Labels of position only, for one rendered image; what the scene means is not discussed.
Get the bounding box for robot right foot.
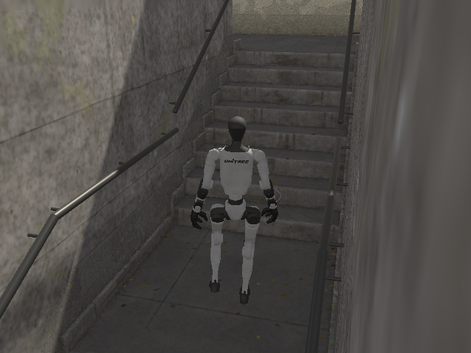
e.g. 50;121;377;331
239;286;250;304

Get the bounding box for robot left forearm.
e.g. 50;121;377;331
193;178;208;213

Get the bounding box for robot right forearm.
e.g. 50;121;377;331
263;179;277;209

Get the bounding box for robot right hand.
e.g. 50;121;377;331
261;207;278;224

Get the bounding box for left robot upper arm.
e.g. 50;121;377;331
201;148;222;190

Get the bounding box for left robot thigh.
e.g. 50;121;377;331
210;204;225;246

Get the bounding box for robot left hand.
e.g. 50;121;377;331
191;210;208;229

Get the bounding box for right robot upper arm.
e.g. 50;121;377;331
252;149;271;190

